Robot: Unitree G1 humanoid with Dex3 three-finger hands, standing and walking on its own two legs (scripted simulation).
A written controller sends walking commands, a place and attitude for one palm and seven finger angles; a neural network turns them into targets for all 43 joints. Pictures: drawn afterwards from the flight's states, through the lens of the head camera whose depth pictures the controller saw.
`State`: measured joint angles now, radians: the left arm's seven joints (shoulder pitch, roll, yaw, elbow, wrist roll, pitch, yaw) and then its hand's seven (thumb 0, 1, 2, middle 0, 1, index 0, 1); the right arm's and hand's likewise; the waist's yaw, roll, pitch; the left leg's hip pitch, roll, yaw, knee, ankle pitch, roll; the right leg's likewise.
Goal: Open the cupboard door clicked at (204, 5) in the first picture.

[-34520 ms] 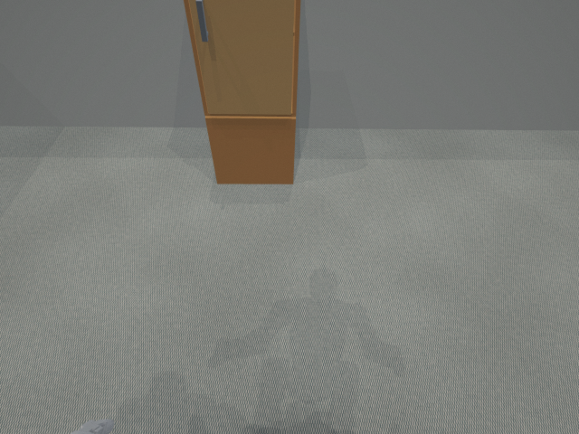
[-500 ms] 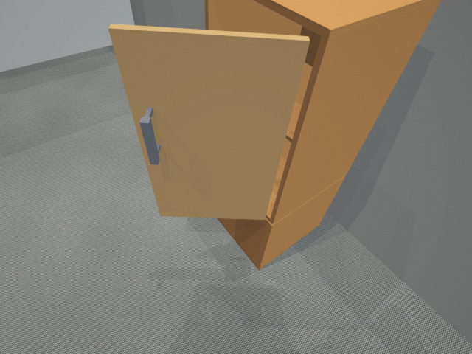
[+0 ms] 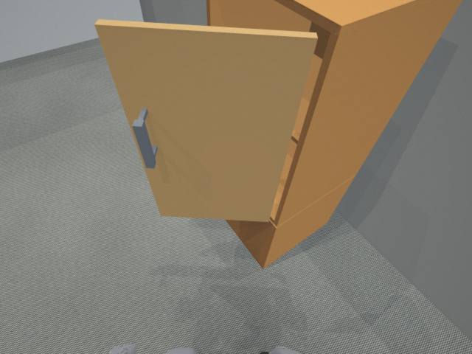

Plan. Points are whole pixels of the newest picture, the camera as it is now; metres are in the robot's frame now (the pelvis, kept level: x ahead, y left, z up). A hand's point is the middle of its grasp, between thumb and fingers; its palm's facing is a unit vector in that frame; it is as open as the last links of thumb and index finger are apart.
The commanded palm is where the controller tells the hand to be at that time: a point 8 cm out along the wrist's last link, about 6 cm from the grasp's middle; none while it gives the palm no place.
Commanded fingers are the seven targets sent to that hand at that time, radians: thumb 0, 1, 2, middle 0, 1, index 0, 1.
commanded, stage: come to a stop and stand still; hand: left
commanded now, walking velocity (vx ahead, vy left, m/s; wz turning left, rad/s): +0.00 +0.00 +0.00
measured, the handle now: (147, 139) +0.50 +0.22 +0.04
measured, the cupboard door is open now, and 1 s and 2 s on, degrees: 52 52 52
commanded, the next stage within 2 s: look again from close up in 1.38 s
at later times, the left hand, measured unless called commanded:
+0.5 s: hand out of the picture +0.00 +0.24 -0.15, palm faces -0.02 -0.96 -0.28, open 7.3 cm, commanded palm none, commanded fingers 0.00 0.90 0.90 -0.20 -0.30 -0.20 -0.30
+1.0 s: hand out of the picture +0.10 +0.19 -0.15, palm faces -0.06 -0.97 -0.23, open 7.3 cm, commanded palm none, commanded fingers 0.00 0.90 0.90 -0.20 -0.30 -0.20 -0.30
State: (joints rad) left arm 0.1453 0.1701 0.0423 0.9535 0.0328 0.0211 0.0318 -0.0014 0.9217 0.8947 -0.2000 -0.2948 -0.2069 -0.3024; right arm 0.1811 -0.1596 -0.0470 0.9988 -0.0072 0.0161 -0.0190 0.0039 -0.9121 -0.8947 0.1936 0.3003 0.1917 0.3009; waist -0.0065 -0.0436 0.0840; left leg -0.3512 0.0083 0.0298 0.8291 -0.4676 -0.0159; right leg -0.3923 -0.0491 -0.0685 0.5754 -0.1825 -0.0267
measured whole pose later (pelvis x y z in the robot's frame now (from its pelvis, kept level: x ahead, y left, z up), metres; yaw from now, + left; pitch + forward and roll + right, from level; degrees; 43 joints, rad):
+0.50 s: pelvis +0.01 +0.05 +0.01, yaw -2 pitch +0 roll +1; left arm 0.33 0.18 0.00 1.04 0.02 0.01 0.01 0.01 0.91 0.90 -0.20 -0.29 -0.20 -0.30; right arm 0.26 -0.22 0.00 0.96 -0.01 -0.01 -0.01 0.00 -0.92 -0.89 0.20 0.30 0.20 0.30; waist 0.02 0.05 0.03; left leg -0.18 -0.05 0.12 0.45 -0.27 0.06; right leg -0.31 -0.06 0.00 0.51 -0.20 0.02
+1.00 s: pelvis +0.04 +0.02 +0.01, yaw -3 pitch -1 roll +1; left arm 0.18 0.16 -0.01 1.08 0.01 -0.02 0.03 0.00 0.91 0.89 -0.20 -0.29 -0.21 -0.30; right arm 0.27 -0.17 0.02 1.12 -0.01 -0.03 -0.02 0.01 -0.91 -0.89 0.20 0.30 0.19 0.30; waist -0.02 0.03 0.04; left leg -0.10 0.00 0.10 0.38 -0.27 0.01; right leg -0.23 -0.01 -0.02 0.47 -0.23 -0.02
